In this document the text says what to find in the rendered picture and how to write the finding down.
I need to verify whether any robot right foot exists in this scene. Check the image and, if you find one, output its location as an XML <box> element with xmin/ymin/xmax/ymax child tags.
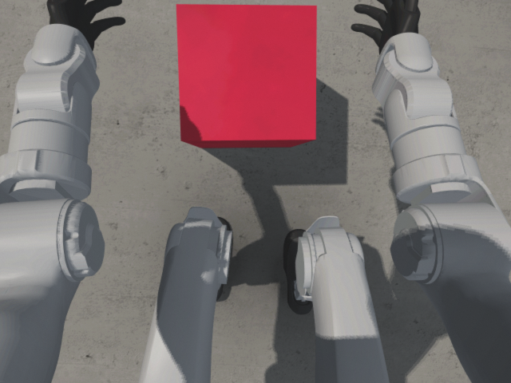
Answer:
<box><xmin>283</xmin><ymin>229</ymin><xmax>313</xmax><ymax>314</ymax></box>

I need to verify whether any right robot forearm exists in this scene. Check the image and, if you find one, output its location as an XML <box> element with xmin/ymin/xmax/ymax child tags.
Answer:
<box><xmin>372</xmin><ymin>33</ymin><xmax>511</xmax><ymax>231</ymax></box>

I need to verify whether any left robot hand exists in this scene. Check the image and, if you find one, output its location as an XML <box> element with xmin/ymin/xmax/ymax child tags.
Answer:
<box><xmin>46</xmin><ymin>0</ymin><xmax>125</xmax><ymax>50</ymax></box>

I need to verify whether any left robot shin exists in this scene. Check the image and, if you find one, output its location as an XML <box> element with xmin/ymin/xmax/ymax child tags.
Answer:
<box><xmin>164</xmin><ymin>207</ymin><xmax>223</xmax><ymax>286</ymax></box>

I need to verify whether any left robot upper arm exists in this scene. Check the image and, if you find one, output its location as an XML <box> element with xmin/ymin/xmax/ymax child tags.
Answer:
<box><xmin>0</xmin><ymin>198</ymin><xmax>105</xmax><ymax>383</ymax></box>

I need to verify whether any left robot forearm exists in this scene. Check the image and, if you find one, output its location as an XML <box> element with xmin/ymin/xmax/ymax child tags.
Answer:
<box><xmin>0</xmin><ymin>24</ymin><xmax>100</xmax><ymax>203</ymax></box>

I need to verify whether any right robot hand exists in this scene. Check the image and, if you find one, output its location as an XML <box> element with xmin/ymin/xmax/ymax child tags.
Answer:
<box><xmin>351</xmin><ymin>0</ymin><xmax>421</xmax><ymax>55</ymax></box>

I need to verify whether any right robot upper arm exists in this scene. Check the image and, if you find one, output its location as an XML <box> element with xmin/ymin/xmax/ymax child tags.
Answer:
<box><xmin>390</xmin><ymin>202</ymin><xmax>511</xmax><ymax>383</ymax></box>

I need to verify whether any carton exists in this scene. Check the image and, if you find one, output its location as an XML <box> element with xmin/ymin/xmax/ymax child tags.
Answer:
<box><xmin>176</xmin><ymin>4</ymin><xmax>317</xmax><ymax>148</ymax></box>

